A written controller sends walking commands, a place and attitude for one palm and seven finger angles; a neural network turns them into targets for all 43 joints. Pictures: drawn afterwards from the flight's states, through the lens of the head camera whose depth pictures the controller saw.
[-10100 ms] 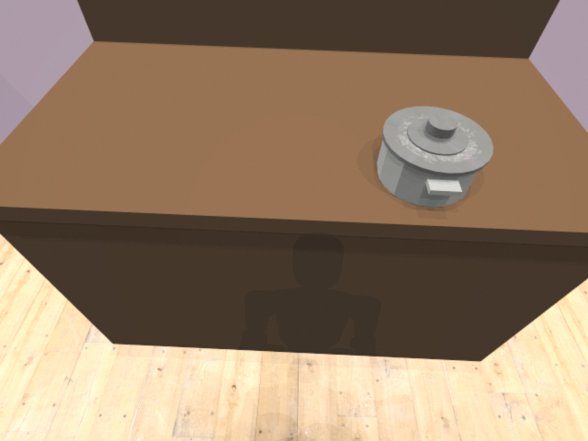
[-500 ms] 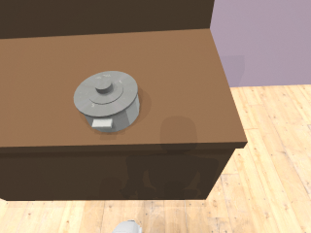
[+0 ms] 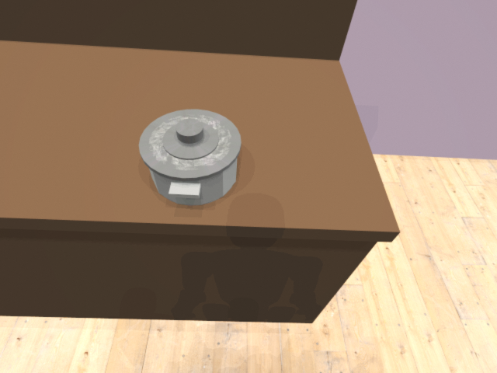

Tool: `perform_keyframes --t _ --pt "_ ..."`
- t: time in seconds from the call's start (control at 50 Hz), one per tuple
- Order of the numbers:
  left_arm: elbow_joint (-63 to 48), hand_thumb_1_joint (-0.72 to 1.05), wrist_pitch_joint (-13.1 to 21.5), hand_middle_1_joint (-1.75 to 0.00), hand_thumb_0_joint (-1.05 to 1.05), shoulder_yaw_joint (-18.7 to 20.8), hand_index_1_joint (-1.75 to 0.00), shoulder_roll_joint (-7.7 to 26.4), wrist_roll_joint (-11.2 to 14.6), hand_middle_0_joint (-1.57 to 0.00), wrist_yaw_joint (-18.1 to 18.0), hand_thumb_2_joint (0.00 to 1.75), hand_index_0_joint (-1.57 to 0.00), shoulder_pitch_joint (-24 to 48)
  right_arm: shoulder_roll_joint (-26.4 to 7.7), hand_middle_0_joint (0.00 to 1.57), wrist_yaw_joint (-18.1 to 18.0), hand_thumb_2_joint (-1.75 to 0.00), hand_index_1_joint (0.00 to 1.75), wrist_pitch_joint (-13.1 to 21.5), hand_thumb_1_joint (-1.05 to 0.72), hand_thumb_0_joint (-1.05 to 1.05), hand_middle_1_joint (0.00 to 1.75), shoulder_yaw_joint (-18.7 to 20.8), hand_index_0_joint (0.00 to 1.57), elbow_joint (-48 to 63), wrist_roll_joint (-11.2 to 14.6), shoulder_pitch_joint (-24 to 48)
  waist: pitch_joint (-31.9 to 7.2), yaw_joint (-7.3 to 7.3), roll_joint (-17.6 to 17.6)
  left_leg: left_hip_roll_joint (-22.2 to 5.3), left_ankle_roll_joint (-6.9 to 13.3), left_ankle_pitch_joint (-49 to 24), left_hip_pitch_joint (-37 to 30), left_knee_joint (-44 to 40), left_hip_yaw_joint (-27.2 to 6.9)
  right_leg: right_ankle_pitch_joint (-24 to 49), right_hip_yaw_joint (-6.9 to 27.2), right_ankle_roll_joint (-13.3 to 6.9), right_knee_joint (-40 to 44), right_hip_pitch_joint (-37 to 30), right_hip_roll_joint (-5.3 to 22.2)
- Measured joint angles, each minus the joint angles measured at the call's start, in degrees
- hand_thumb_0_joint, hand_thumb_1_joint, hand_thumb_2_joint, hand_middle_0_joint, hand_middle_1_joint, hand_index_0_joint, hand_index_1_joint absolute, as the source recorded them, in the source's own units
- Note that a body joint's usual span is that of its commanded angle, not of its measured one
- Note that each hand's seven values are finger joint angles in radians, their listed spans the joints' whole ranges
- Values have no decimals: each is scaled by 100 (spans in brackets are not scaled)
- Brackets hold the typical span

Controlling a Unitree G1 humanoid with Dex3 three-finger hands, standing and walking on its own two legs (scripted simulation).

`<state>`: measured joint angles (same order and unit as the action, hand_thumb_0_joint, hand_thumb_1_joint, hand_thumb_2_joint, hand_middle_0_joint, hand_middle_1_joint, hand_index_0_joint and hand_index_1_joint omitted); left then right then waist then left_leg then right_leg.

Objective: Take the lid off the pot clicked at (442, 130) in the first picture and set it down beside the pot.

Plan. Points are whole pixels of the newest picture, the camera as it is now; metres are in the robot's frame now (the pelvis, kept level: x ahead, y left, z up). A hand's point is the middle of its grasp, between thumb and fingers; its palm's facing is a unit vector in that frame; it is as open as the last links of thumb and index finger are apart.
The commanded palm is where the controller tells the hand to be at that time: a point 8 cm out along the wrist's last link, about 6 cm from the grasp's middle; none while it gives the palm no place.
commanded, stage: come to a stop and stand still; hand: left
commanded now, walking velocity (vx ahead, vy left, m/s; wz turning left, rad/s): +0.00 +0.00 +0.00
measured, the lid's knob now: (189, 130) +0.50 +0.15 +0.10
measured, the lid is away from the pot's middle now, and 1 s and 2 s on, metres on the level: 0.00 0.00 0.00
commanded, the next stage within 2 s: look again from close up in 1.32 s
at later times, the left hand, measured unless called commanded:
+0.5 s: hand out of the picture +0.00 +0.10 -0.18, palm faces +0.08 -0.98 -0.19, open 7.3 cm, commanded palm none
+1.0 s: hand out of the picture +0.02 +0.13 -0.19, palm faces +0.10 -0.97 -0.20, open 7.4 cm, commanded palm none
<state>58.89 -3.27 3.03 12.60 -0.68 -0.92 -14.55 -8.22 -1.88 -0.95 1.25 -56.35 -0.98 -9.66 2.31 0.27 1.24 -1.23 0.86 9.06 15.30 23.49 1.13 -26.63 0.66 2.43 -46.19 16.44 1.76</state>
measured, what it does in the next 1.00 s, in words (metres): steps on the spot: right foot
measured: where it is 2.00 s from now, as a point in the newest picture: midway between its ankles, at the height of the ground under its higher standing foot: outside the picture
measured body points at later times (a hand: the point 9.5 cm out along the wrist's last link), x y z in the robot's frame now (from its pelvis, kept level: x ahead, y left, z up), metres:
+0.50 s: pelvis +0.01 -0.06 -0.01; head +0.02 -0.07 +0.44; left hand +0.00 +0.16 -0.16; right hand -0.04 -0.27 -0.17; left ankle +0.04 +0.11 -0.74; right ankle -0.06 -0.15 -0.74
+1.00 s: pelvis +0.03 -0.04 -0.01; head +0.05 -0.05 +0.44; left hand +0.02 +0.18 -0.17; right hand +0.07 -0.27 -0.17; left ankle +0.04 +0.11 -0.74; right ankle -0.06 -0.15 -0.74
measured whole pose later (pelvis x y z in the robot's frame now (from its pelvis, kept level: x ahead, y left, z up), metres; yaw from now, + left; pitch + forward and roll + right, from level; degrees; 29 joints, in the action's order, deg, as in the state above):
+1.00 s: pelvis +0.03 -0.04 -0.01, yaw +2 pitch -1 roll +1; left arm 64.5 0.0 1.5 8.3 -0.3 -2.3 -15.8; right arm -9.1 -2.5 0.0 1.1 -64.3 -0.2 -11.1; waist 2.8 0.8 0.7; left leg -2.2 -3.1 13.8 12.4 27.4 -0.9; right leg -22.4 -2.0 -1.0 -24.6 1.0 0.3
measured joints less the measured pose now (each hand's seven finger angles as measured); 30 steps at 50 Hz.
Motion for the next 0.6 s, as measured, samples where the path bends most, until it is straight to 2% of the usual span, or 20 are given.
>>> perform_keyframes --t 0.06,0.1,0.16,0.22,0.4,0.6 --pt "92 90 89 -29 1 -67 -29 -50 14 -19 0 90 -20 22 -57 21 30 -90 30 6 -92 0 30 45 21 -139 19 -149 -34 -79 -38 39 -82 -49 79 23 -29 458 -102 -55 1278 -554 47" --pt "150 90 198 -30 1 -104 -29 -66 16 -19 -29 90 -20 14 -72 21 45 -90 30 -6 -92 0 30 62 21 -263 57 -250 -50 -65 34 119 -166 4 180 189 33 709 -61 -144 2004 -860 113" --pt "343 90 268 -29 1 -201 -29 -303 32 -19 -34 90 -20 22 -216 20 57 -90 30 -59 -92 0 30 75 20 -506 62 -406 -19 -136 -312 -26 -259 -11 71 173 -101 728 -170 -225 2045 -992 -56" --pt "441 90 326 -30 1 -249 -29 -435 54 -20 -46 90 -20 -50 -237 20 73 -90 30 -61 -91 0 30 34 20 -717 48 -603 -59 -175 -391 -89 -329 -48 -69 59 -155 765 -214 -291 2107 -1115 -129" --pt "606 91 312 -30 1 -210 -29 -558 88 -20 -86 90 -21 -117 -94 20 29 -90 30 -48 -91 0 30 -21 20 -1080 43 -938 -18 -181 -334 -245 -486 76 -163 156 -290 693 -322 -457 2169 -1314 -309" --pt "612 91 340 -30 1 -173 -29 -630 78 -20 -114 90 -20 -193 46 20 -36 -90 30 21 -91 0 30 -25 20 -1057 62 -757 56 -85 -189 -257 -523 265 -173 307 -315 558 -345 -486 2134 -1388 -324"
